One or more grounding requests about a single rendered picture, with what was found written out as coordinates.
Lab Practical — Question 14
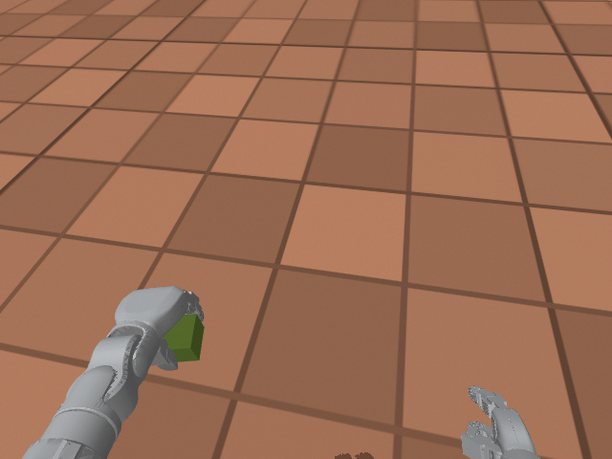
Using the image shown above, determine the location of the left robot hand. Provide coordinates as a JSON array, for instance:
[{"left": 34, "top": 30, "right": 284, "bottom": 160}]
[{"left": 115, "top": 286, "right": 204, "bottom": 371}]

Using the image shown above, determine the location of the right robot hand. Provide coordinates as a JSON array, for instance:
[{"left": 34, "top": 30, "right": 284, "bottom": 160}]
[{"left": 461, "top": 386, "right": 536, "bottom": 459}]

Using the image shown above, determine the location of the small box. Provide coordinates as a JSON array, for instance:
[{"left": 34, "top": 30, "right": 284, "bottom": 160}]
[{"left": 164, "top": 314, "right": 205, "bottom": 362}]

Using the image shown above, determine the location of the left robot arm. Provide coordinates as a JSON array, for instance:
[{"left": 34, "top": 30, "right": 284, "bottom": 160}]
[{"left": 21, "top": 320, "right": 160, "bottom": 459}]

